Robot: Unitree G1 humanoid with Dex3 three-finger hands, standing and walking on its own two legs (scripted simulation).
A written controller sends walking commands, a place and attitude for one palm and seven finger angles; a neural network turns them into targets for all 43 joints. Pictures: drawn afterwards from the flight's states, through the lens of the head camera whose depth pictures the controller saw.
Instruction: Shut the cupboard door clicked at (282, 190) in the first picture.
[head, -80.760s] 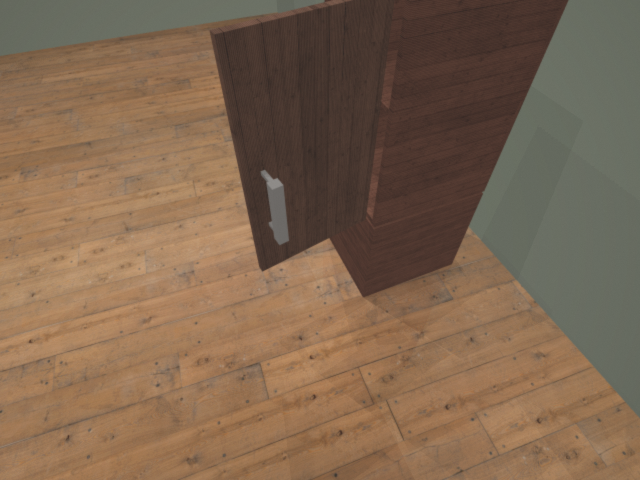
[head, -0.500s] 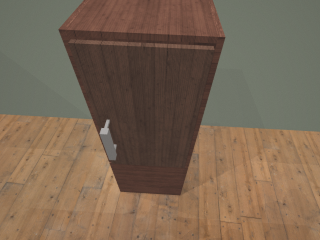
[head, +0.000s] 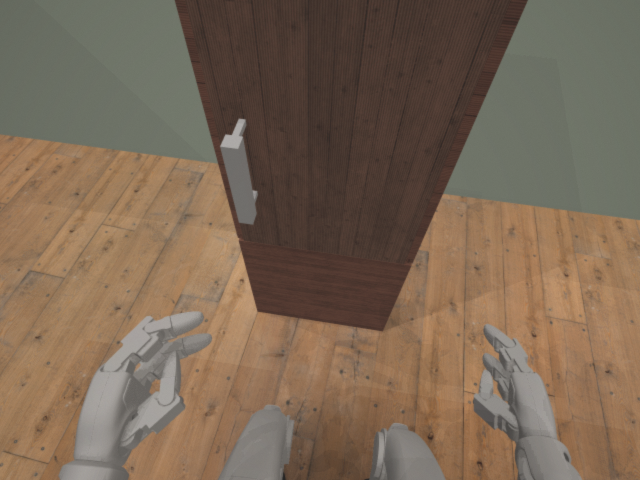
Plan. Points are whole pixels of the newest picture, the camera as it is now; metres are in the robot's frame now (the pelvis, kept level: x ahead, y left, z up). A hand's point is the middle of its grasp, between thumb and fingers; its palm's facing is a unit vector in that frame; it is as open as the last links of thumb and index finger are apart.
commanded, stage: raise the hand and make a fist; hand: left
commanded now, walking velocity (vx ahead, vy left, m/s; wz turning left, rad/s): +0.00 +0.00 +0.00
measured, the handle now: (244, 174) +0.53 +0.19 +0.02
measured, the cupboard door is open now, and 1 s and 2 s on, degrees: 0 0 0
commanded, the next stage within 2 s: bring the fist close to the handle in 1.40 s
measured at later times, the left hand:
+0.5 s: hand (176, 364) +0.22 +0.18 +0.05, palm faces -0.04 -1.00 -0.03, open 3.5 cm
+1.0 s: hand (167, 346) +0.24 +0.20 +0.05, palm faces -0.04 -1.00 -0.05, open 3.1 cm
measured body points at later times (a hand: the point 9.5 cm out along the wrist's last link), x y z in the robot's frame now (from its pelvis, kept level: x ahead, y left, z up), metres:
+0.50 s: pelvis +0.01 +0.02 +0.01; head +0.09 +0.03 +0.45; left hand +0.22 +0.24 +0.05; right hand +0.18 -0.23 -0.07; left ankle +0.05 +0.13 -0.61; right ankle +0.04 -0.11 -0.61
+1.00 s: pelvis +0.02 +0.01 +0.01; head +0.10 +0.03 +0.45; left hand +0.24 +0.25 +0.06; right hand +0.21 -0.22 -0.07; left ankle +0.05 +0.13 -0.61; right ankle +0.04 -0.11 -0.61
